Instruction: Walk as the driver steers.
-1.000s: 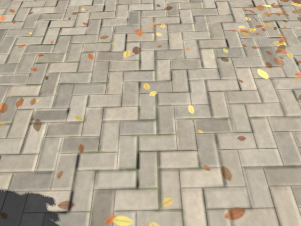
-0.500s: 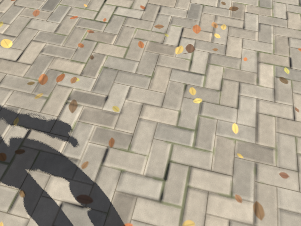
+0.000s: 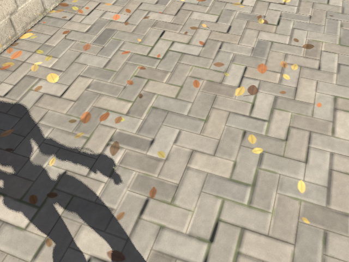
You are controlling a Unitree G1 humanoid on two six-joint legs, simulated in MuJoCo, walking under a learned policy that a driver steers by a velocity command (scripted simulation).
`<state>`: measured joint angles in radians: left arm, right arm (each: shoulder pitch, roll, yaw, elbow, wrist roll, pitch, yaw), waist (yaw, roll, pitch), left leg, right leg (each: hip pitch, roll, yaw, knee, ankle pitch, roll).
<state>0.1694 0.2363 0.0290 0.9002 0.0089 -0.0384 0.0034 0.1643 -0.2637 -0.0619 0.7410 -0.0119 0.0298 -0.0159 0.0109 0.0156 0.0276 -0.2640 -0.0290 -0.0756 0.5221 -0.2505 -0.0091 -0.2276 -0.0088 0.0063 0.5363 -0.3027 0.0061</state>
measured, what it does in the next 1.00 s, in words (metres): walks ahead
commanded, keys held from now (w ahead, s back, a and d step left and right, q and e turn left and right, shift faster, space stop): no key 0.32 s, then w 0.50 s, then w+e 0.18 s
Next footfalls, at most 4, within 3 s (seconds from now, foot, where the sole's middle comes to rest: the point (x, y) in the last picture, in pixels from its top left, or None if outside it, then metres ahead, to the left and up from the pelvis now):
1.02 right None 0.42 -0.12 -0.77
1.54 left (187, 204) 0.75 0.00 -0.77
2.02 right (267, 178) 0.87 -0.35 -0.77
2.58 left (238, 117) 1.24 -0.27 -0.77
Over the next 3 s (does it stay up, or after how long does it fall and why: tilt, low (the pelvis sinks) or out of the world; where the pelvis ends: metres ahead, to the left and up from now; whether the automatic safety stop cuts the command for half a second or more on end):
stays up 1.29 -0.37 0.00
